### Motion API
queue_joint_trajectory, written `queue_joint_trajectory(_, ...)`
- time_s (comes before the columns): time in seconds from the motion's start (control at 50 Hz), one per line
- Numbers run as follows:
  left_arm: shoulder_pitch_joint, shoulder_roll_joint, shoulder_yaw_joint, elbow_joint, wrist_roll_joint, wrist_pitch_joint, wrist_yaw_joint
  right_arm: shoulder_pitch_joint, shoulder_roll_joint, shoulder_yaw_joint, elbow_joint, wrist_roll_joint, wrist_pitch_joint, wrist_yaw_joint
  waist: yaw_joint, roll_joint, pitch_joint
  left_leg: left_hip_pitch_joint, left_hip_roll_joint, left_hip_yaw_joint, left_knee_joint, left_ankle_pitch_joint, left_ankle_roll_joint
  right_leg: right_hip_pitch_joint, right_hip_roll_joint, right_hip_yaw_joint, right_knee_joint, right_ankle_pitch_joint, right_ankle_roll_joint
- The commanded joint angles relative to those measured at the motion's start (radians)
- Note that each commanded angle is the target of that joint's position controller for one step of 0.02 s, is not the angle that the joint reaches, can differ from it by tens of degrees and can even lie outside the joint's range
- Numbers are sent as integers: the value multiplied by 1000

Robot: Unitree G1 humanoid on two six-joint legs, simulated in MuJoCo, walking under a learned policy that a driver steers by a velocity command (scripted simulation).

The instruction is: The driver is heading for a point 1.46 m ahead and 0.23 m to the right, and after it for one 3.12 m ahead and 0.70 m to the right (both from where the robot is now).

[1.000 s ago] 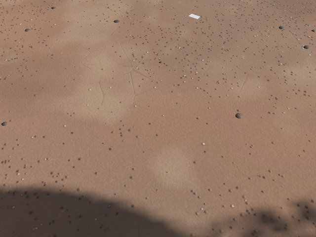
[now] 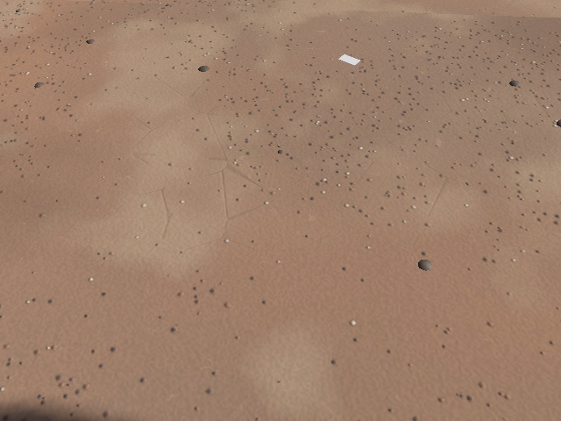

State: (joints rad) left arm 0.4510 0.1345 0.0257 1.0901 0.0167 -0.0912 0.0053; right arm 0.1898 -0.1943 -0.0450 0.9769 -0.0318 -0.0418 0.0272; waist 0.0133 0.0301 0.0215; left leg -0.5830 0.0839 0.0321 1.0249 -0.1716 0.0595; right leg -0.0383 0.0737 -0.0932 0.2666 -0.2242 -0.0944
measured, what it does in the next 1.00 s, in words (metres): walks ahead, turning right: left foot, then right foot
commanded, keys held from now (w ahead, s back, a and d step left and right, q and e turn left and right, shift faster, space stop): w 0.32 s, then w+e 0.08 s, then e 0.44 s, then w+e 0.12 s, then w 0.04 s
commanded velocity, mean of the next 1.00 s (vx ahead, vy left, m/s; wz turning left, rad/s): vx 0.32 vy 0.00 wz -0.27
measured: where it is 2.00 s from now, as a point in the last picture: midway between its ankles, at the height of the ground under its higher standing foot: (308, 420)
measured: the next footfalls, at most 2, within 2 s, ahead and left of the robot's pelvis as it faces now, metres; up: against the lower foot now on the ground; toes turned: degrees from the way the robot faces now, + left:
left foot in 0.28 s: +0.33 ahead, +0.10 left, +0.00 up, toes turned +4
right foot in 0.76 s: +0.51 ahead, -0.07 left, +0.00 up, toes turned -16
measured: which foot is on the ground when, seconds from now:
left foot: up 0.00-0.26, down 0.28-0.76, up 0.78-1.00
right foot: down 0.00-0.28, up 0.30-0.74, down 0.76-1.00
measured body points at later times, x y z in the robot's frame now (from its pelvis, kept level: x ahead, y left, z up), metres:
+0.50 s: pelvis +0.28 +0.04 +0.00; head +0.31 +0.05 +0.45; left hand +0.35 +0.28 -0.15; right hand +0.27 -0.21 -0.15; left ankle +0.29 +0.10 -0.75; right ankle +0.28 -0.10 -0.66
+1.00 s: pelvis +0.41 +0.00 -0.01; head +0.44 -0.02 +0.44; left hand +0.56 +0.24 -0.14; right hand +0.45 -0.27 -0.15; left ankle +0.46 +0.16 -0.68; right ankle +0.47 -0.06 -0.75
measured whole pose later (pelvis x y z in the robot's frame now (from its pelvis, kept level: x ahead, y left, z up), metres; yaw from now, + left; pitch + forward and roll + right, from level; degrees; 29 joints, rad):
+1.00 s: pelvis +0.41 +0.00 -0.01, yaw -19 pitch +1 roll +1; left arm 0.25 0.23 0.08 0.88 0.01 0.00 0.01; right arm 0.16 -0.21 -0.06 0.85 -0.04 0.00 -0.01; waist 0.03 0.02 0.05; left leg -0.50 0.06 -0.03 1.04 -0.36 -0.02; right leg -0.33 0.12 0.00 0.40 -0.09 -0.14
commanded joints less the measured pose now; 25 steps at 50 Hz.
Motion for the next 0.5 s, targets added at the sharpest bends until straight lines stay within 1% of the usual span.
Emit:
queue_joint_trajectory(0.02, 79, 115, 12, -22, -1, -15, 5, -69, -30, -6, -61, 2, 4, 6, -2, -76, 134, -142, 11, 18, -120, 79, -24, -25, -271, 197, -177, 213, -110)
queue_joint_trajectory(0.06, 97, 112, 8, -20, -2, -18, 6, -151, -17, -1, -91, 6, 1, 8, 14, -87, 135, -118, -8, 40, -236, 123, -29, -8, -259, 161, -168, 310, -105)
queue_joint_trajectory(0.1, 118, 115, 8, -15, -2, -21, 10, -208, -12, 2, -112, 11, -2, 9, 27, -98, 133, -83, -29, 61, -327, 151, -21, 22, -258, 137, -155, 394, -102)
queue_joint_trajectory(0.14, 133, 121, 10, -7, 0, -22, 14, -248, -17, 2, -131, 12, -6, 8, 34, -103, 135, -62, -42, 73, -391, 148, -1, 71, -271, 128, -136, 462, -103)
queue_joint_trajectory(0.18, 123, 132, 13, -4, 5, -22, 18, -250, -27, -3, -142, 11, -12, 4, 21, -104, 126, -24, -59, 79, -439, 111, 29, 125, -288, 117, -92, 584, -98)
queue_joint_trajectory(0.2, 105, 142, 16, -7, 7, -22, 19, -220, -35, -8, -138, 11, -16, 0, 1, -108, 106, 31, -80, 88, -457, 77, 48, 144, -290, 103, -40, 721, -90)
queue_joint_trajectory(0.22, 90, 156, 20, -8, 10, -22, 21, -159, -49, -16, -122, 11, -21, -7, -27, -118, 66, 113, -109, 97, -465, 37, 68, 160, -290, 91, 43, 874, -78)
queue_joint_trajectory(0.24, 79, 170, 24, -7, 13, -17, 22, -45, -69, -28, -87, 12, -28, -15, -73, -121, 2, 229, -140, 102, -489, 11, 88, 169, -281, 81, 181, 970, -67)
queue_joint_trajectory(0.26, 60, 177, 26, -11, 7, -12, 20, 118, -89, -42, -32, 6, -36, -23, -142, -103, -80, 429, -144, 100, -560, 59, 109, 105, -252, 57, 375, 916, -50)
queue_joint_trajectory(0.28, 59, 149, 17, -36, -4, -12, 14, 281, -160, -64, 2, -20, -42, -33, -193, -42, -188, 683, 36, -94, -572, -57, 154, -99, -209, 34, 654, 600, -36)
queue_joint_trajectory(0.3, 183, 29, -3, -55, -45, -8, -2, 331, -251, -87, 7, -34, -40, -28, -127, 191, -313, 952, 352, -638, -673, -128, 321, -476, -9, 12, 1069, -213, 8)
queue_joint_trajectory(0.32, 96, 136, 24, -57, -21, -5, 1, 247, -208, -80, 0, 5, -27, -18, -115, 39, -272, 864, 307, -714, -771, -234, 299, -568, -34, 150, 1145, -226, -12)
queue_joint_trajectory(0.34, -2, 141, 29, -93, -16, -7, -1, 125, -153, -61, -21, 15, -30, -16, -76, 15, -112, 703, 284, -522, -796, -233, 253, -602, -91, 152, 1107, -130, -19)
queue_joint_trajectory(0.36, -43, 130, 28, -100, -13, -10, -2, 73, -92, -45, -27, 11, -41, -12, -53, -36, -42, 574, 246, -412, -835, -123, 218, -564, -125, 151, 1048, -71, -21)
queue_joint_trajectory(0.38, -48, 115, 31, -95, -1, 0, -4, 70, -57, -34, -16, 8, -50, -16, -26, -35, -3, 491, 207, -315, -853, -40, 178, -519, -147, 153, 999, -52, -18)
queue_joint_trajectory(0.4, -20, 92, 29, -89, 12, 17, -10, 82, -24, -22, 1, 10, -57, -23, 3, -15, 12, 427, 173, -232, -870, 13, 145, -468, -160, 153, 958, -44, -9)
queue_joint_trajectory(0.42, -7, 75, 29, -84, 15, 31, -14, 104, -21, -17, 11, 11, -67, -29, 13, -7, 25, 398, 168, -179, -870, 146, 136, -440, -155, 147, 939, -45, 0)
queue_joint_trajectory(0.46, -23, 69, 33, -97, 16, 52, -14, 142, -52, -19, 22, 15, -85, -35, 34, -6, 39, 389, 165, -73, -838, 491, 132, -454, -141, 125, 912, -41, 17)
queue_joint_trajectory(0.48, -50, 71, 35, -111, 16, 59, -14, 147, -68, -20, 20, 14, -87, -37, 40, 2, 40, 395, 159, -24, -821, 605, 126, -479, -138, 111, 886, -14, 23)
queue_joint_trajectory(0.5, -85, 73, 35, -129, 15, 64, -15, 151, -75, -19, 18, 14, -86, -40, 40, 15, 41, 402, 149, 19, -810, 672, 117, -502, -138, 96, 843, 22, 29)
Velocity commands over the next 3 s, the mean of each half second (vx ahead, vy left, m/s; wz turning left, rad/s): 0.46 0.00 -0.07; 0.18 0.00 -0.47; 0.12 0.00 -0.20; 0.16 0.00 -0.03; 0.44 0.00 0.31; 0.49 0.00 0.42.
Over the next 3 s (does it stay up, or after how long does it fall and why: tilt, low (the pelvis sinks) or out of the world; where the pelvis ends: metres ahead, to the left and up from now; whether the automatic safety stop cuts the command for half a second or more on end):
stays up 1.03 -0.18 -0.01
